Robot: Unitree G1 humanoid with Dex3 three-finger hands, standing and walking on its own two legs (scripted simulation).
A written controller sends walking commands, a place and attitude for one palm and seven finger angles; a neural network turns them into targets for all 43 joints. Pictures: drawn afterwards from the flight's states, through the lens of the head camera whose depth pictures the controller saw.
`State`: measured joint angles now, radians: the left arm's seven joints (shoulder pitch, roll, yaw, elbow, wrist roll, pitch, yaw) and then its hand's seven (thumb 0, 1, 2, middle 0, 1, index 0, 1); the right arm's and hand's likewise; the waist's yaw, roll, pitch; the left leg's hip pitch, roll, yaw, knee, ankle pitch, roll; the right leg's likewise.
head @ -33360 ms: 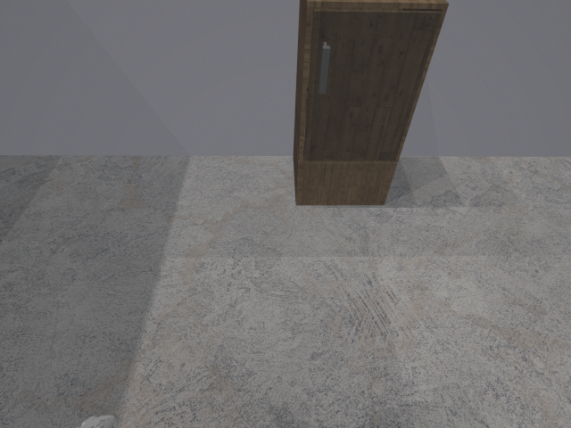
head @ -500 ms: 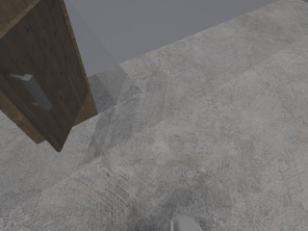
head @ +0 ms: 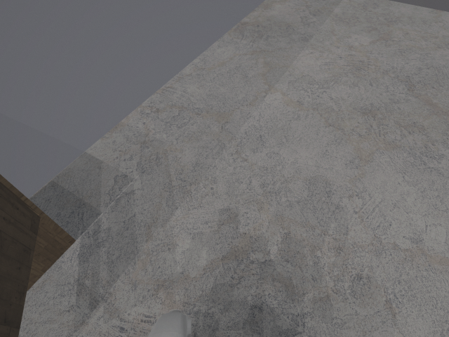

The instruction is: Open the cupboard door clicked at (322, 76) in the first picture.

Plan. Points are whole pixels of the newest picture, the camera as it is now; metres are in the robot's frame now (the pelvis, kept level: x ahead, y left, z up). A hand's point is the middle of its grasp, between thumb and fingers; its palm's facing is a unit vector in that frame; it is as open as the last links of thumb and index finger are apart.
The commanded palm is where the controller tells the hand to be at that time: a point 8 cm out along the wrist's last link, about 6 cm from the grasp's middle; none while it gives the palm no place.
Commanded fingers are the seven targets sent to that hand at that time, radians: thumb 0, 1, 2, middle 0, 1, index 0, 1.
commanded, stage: walk to a spot facing it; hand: left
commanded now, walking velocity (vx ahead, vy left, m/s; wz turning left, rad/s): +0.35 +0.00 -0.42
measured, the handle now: out of the picture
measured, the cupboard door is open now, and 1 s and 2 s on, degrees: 45 45 45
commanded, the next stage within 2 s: turn to face it in 1.30 s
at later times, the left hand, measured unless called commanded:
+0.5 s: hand (149, 241) +0.34 +0.20 -0.16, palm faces -0.24 -0.95 -0.19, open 7.4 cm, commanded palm none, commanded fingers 0.00 0.90 0.90 -0.20 -0.30 -0.20 -0.30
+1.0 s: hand (209, 191) +0.49 +0.07 -0.17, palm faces -0.31 -0.93 -0.22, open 7.2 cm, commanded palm none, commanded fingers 0.00 0.90 0.90 -0.20 -0.30 -0.20 -0.30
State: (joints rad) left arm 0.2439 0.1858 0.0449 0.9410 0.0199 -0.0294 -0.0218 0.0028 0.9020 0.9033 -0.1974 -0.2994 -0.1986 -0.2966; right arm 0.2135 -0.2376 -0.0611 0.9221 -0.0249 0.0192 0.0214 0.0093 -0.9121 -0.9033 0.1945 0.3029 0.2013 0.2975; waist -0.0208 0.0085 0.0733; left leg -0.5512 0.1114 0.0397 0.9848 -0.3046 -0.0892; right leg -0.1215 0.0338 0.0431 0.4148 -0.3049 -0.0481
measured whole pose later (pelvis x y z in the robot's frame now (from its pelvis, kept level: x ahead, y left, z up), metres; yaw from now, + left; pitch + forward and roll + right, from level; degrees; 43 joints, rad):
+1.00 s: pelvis +0.41 -0.11 +0.00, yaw -21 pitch +1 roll +0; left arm 0.30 0.19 0.05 1.06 0.01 -0.09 0.00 -0.02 0.94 0.90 -0.20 -0.30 -0.20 -0.30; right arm 0.17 -0.16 -0.05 1.00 -0.02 -0.02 0.02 0.00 -0.91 -0.90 0.19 0.30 0.20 0.30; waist -0.01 0.01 0.03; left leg -0.59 0.13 0.07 0.90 -0.19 -0.05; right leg -0.05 0.06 -0.10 0.32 -0.28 -0.08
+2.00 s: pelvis +0.72 -0.20 -0.03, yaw -6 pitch +1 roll -1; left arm 0.16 0.21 0.07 0.94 0.02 0.02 0.01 -0.01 0.92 0.90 -0.20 -0.30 -0.20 -0.30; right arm 0.16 -0.23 -0.08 0.92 -0.02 0.02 0.02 0.00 -0.91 -0.90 0.19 0.30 0.20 0.30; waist -0.02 -0.06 0.05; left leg -0.40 0.06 0.12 0.70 -0.30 0.01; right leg -0.33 -0.19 -0.28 0.76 -0.45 0.06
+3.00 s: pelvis +0.73 -0.25 -0.01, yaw +29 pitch +1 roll -1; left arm 0.21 0.27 0.07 0.93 0.02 0.07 0.01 0.01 0.91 0.90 -0.20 -0.30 -0.20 -0.30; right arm 0.09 -0.23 -0.05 0.88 -0.02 0.03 0.02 0.00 -0.91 -0.90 0.20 0.30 0.20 0.30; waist 0.02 -0.05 0.10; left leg -0.32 -0.01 0.06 0.61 -0.30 0.06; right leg -0.45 -0.11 -0.09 1.11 -0.51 0.08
